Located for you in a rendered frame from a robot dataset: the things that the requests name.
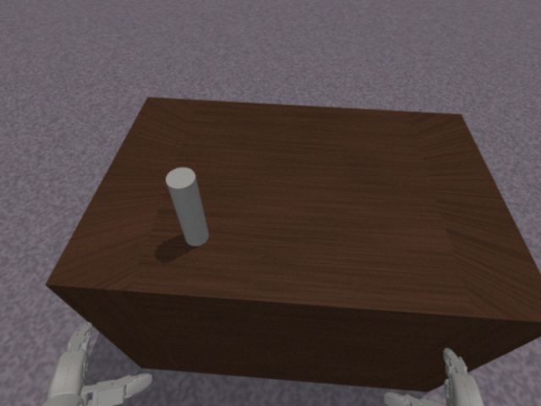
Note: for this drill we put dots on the right robot hand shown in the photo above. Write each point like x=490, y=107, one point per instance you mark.
x=460, y=389

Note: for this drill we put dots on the can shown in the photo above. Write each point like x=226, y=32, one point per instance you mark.
x=184, y=190

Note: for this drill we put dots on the left robot hand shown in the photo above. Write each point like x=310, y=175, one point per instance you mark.
x=70, y=375

